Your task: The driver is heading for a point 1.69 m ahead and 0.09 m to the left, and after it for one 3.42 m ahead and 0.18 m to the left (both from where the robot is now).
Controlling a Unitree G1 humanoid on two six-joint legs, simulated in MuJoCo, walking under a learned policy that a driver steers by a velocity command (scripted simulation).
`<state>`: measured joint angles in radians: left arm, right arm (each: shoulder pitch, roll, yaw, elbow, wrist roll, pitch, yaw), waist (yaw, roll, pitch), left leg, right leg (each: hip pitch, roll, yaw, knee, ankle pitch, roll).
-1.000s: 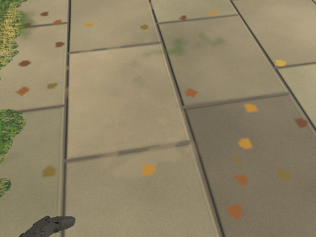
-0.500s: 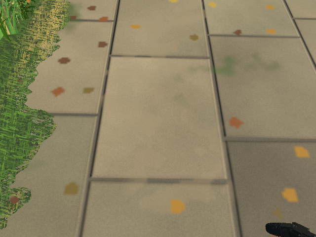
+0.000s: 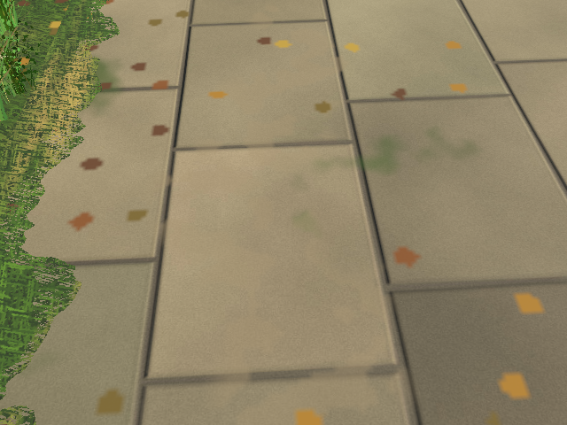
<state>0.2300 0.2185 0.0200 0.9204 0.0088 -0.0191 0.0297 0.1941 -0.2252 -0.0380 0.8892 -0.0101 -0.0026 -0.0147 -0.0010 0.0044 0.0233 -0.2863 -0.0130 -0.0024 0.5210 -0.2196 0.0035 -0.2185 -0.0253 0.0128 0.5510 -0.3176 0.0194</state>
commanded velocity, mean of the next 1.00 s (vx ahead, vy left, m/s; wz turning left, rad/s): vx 0.30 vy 0.00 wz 0.00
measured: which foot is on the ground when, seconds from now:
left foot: down 0.00-0.90, up 0.92-1.00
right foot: down 0.00-0.42, up 0.44-0.86, down 0.88-1.00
